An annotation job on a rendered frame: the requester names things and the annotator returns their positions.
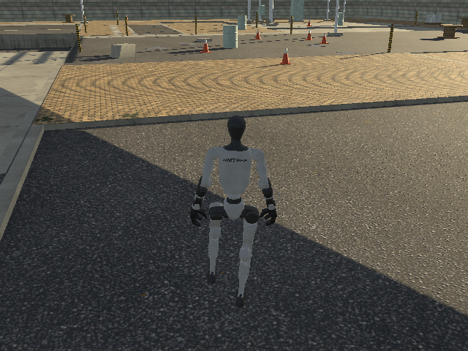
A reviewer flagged left robot forearm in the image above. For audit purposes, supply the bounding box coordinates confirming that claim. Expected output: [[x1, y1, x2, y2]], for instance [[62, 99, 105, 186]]
[[192, 176, 208, 210]]

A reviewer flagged left robot thigh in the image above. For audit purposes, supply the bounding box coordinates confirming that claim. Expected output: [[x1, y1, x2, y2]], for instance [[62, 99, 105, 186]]
[[209, 202, 224, 239]]

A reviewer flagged left robot upper arm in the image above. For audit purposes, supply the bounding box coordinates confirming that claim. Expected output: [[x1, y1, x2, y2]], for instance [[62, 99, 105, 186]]
[[200, 147, 221, 188]]

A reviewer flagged right robot forearm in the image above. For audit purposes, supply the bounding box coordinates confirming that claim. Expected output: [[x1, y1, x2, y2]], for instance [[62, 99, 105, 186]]
[[262, 178, 276, 210]]

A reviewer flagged humanoid robot torso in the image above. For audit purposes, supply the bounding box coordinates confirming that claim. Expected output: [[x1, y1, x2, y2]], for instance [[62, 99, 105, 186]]
[[218, 144, 252, 219]]

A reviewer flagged right robot hand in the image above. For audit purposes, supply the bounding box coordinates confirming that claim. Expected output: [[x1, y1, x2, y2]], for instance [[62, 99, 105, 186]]
[[260, 208, 277, 226]]

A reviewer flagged left robot hand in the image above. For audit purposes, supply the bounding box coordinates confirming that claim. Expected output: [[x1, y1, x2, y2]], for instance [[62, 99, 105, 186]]
[[190, 208, 207, 227]]

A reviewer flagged right robot upper arm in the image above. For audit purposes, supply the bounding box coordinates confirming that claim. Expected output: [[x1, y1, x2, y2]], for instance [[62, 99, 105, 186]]
[[251, 148, 270, 189]]

